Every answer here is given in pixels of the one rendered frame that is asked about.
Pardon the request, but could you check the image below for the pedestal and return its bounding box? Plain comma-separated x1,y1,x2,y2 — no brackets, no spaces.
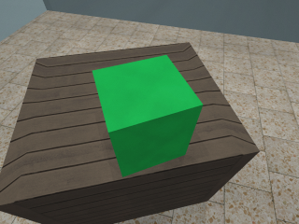
0,42,260,224

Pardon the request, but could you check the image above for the carton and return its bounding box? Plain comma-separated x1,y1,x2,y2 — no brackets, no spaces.
93,55,203,177

